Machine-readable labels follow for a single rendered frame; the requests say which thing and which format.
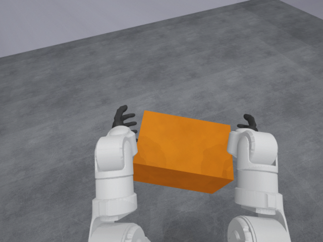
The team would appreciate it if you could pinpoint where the robot right hand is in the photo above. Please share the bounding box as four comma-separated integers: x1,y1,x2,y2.
237,114,258,132

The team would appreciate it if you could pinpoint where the right robot forearm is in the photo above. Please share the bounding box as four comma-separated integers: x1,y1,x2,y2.
227,128,291,242

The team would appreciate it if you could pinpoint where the robot right upper arm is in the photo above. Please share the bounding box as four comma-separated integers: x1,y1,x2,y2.
228,215,290,242

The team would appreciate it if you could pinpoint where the carton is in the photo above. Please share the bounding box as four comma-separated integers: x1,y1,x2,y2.
133,110,234,194

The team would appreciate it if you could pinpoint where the robot left upper arm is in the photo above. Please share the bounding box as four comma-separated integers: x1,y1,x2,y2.
89,223,146,242

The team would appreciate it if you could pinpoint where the robot left hand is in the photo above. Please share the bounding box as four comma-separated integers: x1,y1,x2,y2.
112,105,138,142

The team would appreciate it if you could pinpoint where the left robot forearm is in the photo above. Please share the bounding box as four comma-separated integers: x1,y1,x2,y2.
88,126,138,242

